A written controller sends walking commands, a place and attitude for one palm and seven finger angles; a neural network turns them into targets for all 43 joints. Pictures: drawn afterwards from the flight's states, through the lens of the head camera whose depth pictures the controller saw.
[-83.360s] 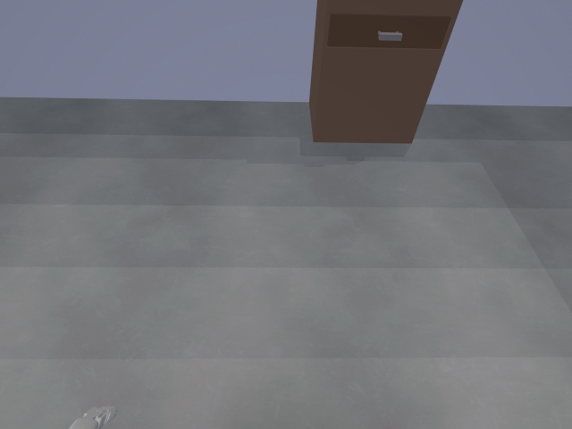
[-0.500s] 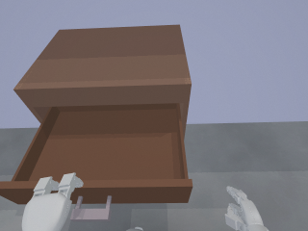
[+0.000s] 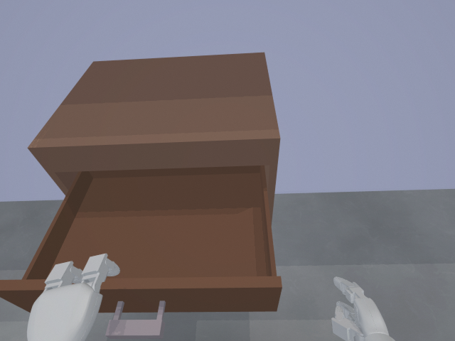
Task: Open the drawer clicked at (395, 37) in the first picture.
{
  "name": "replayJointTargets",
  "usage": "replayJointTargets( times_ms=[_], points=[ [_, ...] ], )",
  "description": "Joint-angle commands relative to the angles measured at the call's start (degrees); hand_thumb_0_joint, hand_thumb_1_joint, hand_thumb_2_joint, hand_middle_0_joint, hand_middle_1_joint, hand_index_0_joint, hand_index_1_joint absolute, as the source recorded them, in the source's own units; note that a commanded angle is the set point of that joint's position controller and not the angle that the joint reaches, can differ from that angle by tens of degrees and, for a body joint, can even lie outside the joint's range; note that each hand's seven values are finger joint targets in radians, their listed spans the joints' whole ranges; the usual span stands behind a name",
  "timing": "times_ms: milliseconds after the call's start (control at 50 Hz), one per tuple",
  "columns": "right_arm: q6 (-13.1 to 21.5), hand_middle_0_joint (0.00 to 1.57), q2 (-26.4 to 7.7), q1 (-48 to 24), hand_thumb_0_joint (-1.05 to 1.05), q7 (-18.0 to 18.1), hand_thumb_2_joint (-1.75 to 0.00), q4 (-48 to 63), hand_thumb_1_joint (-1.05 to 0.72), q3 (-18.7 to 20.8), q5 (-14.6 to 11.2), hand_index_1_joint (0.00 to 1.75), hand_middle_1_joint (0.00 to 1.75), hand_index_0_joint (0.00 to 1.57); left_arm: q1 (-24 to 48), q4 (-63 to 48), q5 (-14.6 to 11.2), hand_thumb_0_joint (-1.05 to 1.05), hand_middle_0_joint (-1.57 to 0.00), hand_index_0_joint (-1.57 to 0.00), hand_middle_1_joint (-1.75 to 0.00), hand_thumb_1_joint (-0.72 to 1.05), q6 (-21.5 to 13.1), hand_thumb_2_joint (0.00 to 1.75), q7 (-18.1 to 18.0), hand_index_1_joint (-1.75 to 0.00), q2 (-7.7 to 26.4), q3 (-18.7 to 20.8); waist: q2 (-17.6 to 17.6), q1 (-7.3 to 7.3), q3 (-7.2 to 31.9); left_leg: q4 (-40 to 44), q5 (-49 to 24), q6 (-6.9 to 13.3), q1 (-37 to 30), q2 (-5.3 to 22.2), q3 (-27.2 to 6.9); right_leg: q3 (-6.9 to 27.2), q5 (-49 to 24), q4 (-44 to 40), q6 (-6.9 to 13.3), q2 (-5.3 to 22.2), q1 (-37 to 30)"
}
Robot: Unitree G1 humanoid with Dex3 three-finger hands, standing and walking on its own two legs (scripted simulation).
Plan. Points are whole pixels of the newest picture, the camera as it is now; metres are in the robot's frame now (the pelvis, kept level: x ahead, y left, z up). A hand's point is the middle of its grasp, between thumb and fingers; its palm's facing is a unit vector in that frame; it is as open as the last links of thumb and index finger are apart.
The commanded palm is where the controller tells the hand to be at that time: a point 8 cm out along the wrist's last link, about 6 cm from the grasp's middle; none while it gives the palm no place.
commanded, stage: lift the hand off the handle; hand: left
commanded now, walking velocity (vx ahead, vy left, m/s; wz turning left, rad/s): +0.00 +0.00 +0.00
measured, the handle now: (138, 317) +0.18 +0.21 -0.10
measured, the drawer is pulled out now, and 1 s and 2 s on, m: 0.30 0.30 0.30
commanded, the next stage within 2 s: draw the hand back to the body in 0.34 s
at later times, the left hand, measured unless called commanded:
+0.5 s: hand (89, 321) +0.14 +0.23 +0.04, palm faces +0.01 -0.18 -0.98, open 13.8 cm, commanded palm +0.12 +0.23 +0.11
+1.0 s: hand (60, 292) +0.16 +0.25 +0.10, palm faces +0.08 -0.08 -0.99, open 13.8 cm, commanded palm +0.13 +0.26 +0.16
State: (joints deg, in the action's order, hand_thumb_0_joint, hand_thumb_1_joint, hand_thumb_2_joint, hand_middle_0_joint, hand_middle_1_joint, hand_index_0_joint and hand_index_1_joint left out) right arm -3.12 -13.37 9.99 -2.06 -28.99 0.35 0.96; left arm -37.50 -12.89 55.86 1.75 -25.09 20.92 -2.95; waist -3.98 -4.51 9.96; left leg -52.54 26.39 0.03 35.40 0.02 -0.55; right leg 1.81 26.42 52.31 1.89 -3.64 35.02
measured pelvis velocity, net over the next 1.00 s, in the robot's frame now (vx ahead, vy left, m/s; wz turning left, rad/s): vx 0.01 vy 0.01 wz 0.00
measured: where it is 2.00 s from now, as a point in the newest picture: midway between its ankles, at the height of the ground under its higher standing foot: outside the picture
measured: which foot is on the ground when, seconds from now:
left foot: down 0.00-1.00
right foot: down 0.00-1.00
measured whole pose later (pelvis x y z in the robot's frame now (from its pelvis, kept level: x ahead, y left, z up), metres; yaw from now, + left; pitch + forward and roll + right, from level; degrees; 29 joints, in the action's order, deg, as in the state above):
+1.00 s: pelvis +0.01 +0.01 +0.02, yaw +0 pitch +5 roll -1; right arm -3.2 -13.4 10.0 -1.8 -27.8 -0.9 0.0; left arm -38.5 -26.2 53.7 0.8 -15.8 28.1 0.9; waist -4.6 -6.4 6.5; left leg -45.1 23.9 0.9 26.0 -0.1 -0.6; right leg 2.0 23.0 42.8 1.0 -3.3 24.6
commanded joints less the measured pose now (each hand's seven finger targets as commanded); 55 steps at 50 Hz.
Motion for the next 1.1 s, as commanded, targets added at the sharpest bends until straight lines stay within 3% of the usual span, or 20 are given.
replayJointTargets(
  times_ms=[0, 220, 280, 340, 360, 380, 420, 500, 520, 620, 660, 680, 760, 840, 860, 940, 1020, 1040, 1060, 1080],
  points=[
    [3.1, 0.20, -5.3, -8.3, 0.00, 0.4, -0.90, 10.2, -0.90, 1.9, 0.1, 0.30, 0.30, 0.20, -1.1, -11.8, 0.6, 0.00, -0.30, -0.30, -1.20, -0.50, -1.8, 0.30, -0.5, -1.20, 8.8, 5.4, 4.3, 0.41, 2.3, 7.1, -11.9, 2.2, -7.8, -0.1, 0.5, 1.8, -15.9, -11.8, 0.6, 2.1, -1.4],
    [3.0, 0.20, -5.2, -9.2, 0.00, 0.2, -0.90, 10.3, -0.90, 2.6, 0.1, 0.30, 0.30, 0.20, -3.7, -14.8, -0.6, 0.00, -0.30, -0.30, -1.20, -0.50, -2.8, 0.30, -1.2, -1.20, 11.0, 10.7, 3.1, -0.68, 2.9, 7.7, -13.4, 2.0, -10.4, 0.0, 0.1, 2.3, -17.4, -13.1, 1.0, 2.1, -2.9],
    [2.7, 0.20, -5.5, -8.3, 0.00, -0.1, -0.90, 10.1, -0.90, 2.5, 0.0, 0.30, 0.30, 0.20, -1.6, -13.3, -0.8, 0.00, -0.30, -0.30, -1.20, -0.50, -2.3, 0.30, 0.3, -1.20, 8.2, 7.0, 4.1, 0.41, 2.1, 8.4, -12.5, 2.0, -10.0, 0.3, 0.1, 1.1, -15.4, -13.0, 0.5, 2.2, -1.4],
    [3.1, 0.20, -5.5, -8.0, 0.00, -0.3, -0.90, 10.4, -0.90, 2.2, -0.1, 0.30, 0.30, 0.20, -3.1, -13.8, -1.2, 0.00, -0.30, -0.30, -1.20, -0.50, -2.2, 0.30, 1.8, -1.20, 7.0, 4.9, 4.5, 0.00, 3.7, 8.9, -13.1, 2.2, -10.7, 0.5, 0.2, 0.6, -15.1, -13.0, 0.4, 2.4, -2.5],
    [3.1, 0.20, -5.2, -8.3, 0.00, 0.0, -0.90, 10.6, -0.90, 2.4, -0.4, 0.30, 0.30, 0.20, -3.5, -14.3, -1.5, 0.00, -0.30, -0.30, -1.20, -0.50, -2.3, 0.30, 2.3, -1.20, 5.7, 2.8, 4.4, 0.10, 1.7, 9.3, -12.2, 2.3, -10.3, 0.6, 0.1, 0.7, -14.5, -13.3, 0.5, 2.2, -2.4],
    [3.1, 0.20, -5.5, -7.7, 0.00, -0.2, -0.90, 10.6, -0.90, 2.3, 0.1, 0.30, 0.30, 0.20, -1.5, -15.5, -0.7, 0.00, -0.30, -0.30, -1.20, -0.50, -2.7, 0.30, 2.3, -1.20, 8.2, 4.8, 5.3, -0.14, 4.0, 9.1, -13.1, 2.3, -10.8, 0.5, 0.0, 0.7, -14.8, -13.1, 0.5, 2.3, -2.5],
    [3.3, 0.20, -5.2, -8.6, 0.00, 0.0, -0.90, 10.8, -0.90, 2.0, 0.3, 0.30, 0.30, 0.20, -2.1, -16.7, 0.4, 0.00, -0.30, -0.30, -1.20, -0.50, -3.3, 0.30, 1.7, -1.20, 10.3, 7.0, 4.0, -1.02, 3.1, 9.0, -13.1, 2.1, -11.2, 0.3, -0.4, 1.9, -14.2, -13.4, 1.2, 2.0, -2.3],
    [2.9, 0.20, -5.0, -7.7, 0.00, -0.6, -0.90, 11.1, -0.90, 2.0, 1.1, 0.30, 0.30, 0.20, 0.5, -20.9, 2.9, 0.00, -0.30, -0.30, -1.20, -0.50, -4.0, 0.30, -0.8, -1.20, 12.5, 9.3, -0.9, -1.38, 3.2, 8.3, -13.3, 1.4, -12.8, 0.7, -0.1, 1.8, -10.9, -12.1, 2.2, 1.7, 0.8],
    [3.0, 0.20, -4.9, -8.7, 0.00, -0.7, -0.90, 11.5, -0.90, 1.9, 0.8, 0.30, 0.30, 0.20, -1.2, -21.6, 2.5, 0.00, -0.30, -0.30, -1.20, -0.50, -3.5, 0.30, -1.5, -1.20, 13.2, 10.8, -1.9, -2.08, 3.3, 8.5, -14.4, 1.2, -13.1, 0.5, -0.6, 1.7, -11.9, -12.2, 2.4, 1.5, 0.0],
    [2.1, 0.20, -5.2, -9.9, 0.00, -0.5, -0.90, 11.2, -0.90, 2.1, -0.9, 0.30, 0.30, 0.20, -1.6, -16.9, -1.6, 0.00, -0.30, -0.30, -1.20, -0.50, 1.0, 0.30, -0.3, -1.20, 10.0, 10.0, 1.5, -0.72, 1.8, 10.4, -13.3, 1.2, -11.3, 1.2, -1.0, -0.2, -12.2, -13.1, 1.2, 1.6, -2.5],
    [2.1, 0.20, -5.1, -9.7, 0.00, -0.2, -0.90, 11.2, -0.90, 2.1, -1.7, 0.30, 0.30, 0.20, -0.8, -16.8, -3.3, 0.00, -0.30, -0.30, -1.20, -0.50, 2.7, 0.30, 2.1, -1.20, 7.1, 5.9, 2.9, -0.28, 1.1, 11.9, -12.2, 1.5, -10.7, 1.7, -0.6, -1.3, -11.7, -13.6, 0.5, 2.1, -4.0],
    [2.1, 0.20, -5.5, -9.5, 0.00, 0.0, -0.90, 11.1, -0.90, 1.8, -1.7, 0.30, 0.30, 0.20, 0.0, -17.0, -3.5, 0.00, -0.30, -0.30, -1.20, -0.50, 3.3, 0.30, 3.4, -1.20, 8.9, 6.8, 5.0, -0.51, 2.5, 12.2, -12.5, 1.7, -11.0, 1.6, -0.7, -1.2, -12.3, -14.3, 0.1, 2.3, -5.2],
    [2.7, 0.20, -5.2, -9.6, 0.00, 1.0, -0.90, 11.2, -0.90, 1.1, -2.0, 0.30, 0.30, 0.20, 2.0, -20.3, -3.5, 0.00, -0.30, -0.30, -1.20, -0.50, 3.2, 0.30, 7.9, -1.20, 11.2, 5.6, 5.4, -0.70, 0.1, 13.9, -12.4, 2.3, -12.7, 1.3, -0.7, 0.1, -11.5, -16.8, 0.2, 2.7, -6.7],
    [3.2, 0.20, -4.9, -8.3, 0.00, 1.0, -0.90, 11.5, -0.90, 0.0, -0.8, 0.30, 0.30, 0.20, 2.9, -24.1, -0.7, 0.00, -0.30, -0.30, -1.20, -0.50, 0.3, 0.30, 8.3, -1.20, 16.2, 9.8, 1.0, -2.03, 0.5, 13.8, -14.4, 2.1, -15.6, 1.0, -0.6, -0.1, -10.8, -17.4, 0.8, 2.7, -6.3],
    [3.1, 0.20, -4.7, -8.7, 0.00, 1.1, -0.90, 11.2, -0.90, 0.4, -1.1, 0.30, 0.30, 0.20, 2.7, -24.3, -1.1, 0.00, -0.30, -0.30, -1.20, -0.50, -0.3, 0.30, 8.0, -1.20, 15.6, 10.1, -0.1, -1.88, -1.6, 14.2, -13.7, 1.8, -15.4, 1.2, -0.5, 0.2, -10.6, -17.9, 1.1, 2.5, -6.3],
    [2.6, 0.20, -4.9, -8.3, 0.00, 0.4, -0.90, 11.3, -0.90, 0.6, -0.9, 0.30, 0.30, 0.20, 0.2, -25.4, -1.6, 0.00, -0.30, -0.30, -1.20, -0.50, -1.0, 0.30, 6.2, -1.20, 16.9, 14.6, -2.8, -2.47, 1.2, 13.7, -18.2, 1.1, -17.5, 1.4, -0.7, -0.3, -13.8, -17.1, 1.4, 2.2, -7.5],
    [2.2, 0.20, -5.2, -10.4, 0.00, 0.6, -0.90, 11.2, -0.90, 1.5, -2.0, 0.30, 0.30, 0.20, -2.2, -22.9, -6.0, 0.00, -0.30, -0.30, -1.20, -0.50, 0.6, 0.30, 7.2, -1.20, 14.1, 14.8, 0.8, -1.79, 0.3, 14.9, -18.6, 1.1, -17.0, 1.4, -0.9, 0.1, -18.3, -18.5, 0.6, 2.2, -10.2],
    [5.6, 0.20, -1.9, -2.6, 0.00, 2.6, -0.90, 13.0, -0.90, 0.7, -3.3, 0.30, 0.30, 0.20, -0.8, -22.7, -46.6, 0.00, -0.30, -0.30, -1.18, -0.47, -1.3, 0.32, 12.1, -1.18, -8.4, 6.6, 4.8, 4.52, -2.3, 16.6, -17.3, 2.7, -25.0, 3.0, -1.4, -4.8, -16.6, -18.1, -0.2, 2.7, -15.0],
    [8.2, 0.20, -2.8, -3.9, 0.00, 4.2, -0.90, 12.5, -0.90, 1.1, -3.6, 0.30, 0.30, 0.20, -0.5, -24.8, -49.3, 0.00, -0.29, -0.29, -1.15, -0.43, -3.3, 0.33, 13.6, -1.15, -2.0, 9.0, 6.4, 3.10, -2.4, 17.6, -17.8, 2.7, -24.3, 3.6, -2.4, -4.4, -15.1, -18.2, -0.6, 3.4, -15.6],
    [9.1, 0.20, -2.9, -4.0, 0.00, 5.0, -0.90, 11.6, -0.90, 0.8, -3.5, 0.30, 0.30, 0.20, -1.0, -24.0, -49.4, 0.00, -0.29, -0.29, -1.13, -0.40, -4.2, 0.34, 13.9, -1.13, 0.2, 11.5, 4.8, 2.54, -2.4, 18.2, -17.1, 2.6, -25.1, 3.0, -1.8, -4.4, -14.1, -19.4, -0.6, 3.3, -15.6]
  ],
)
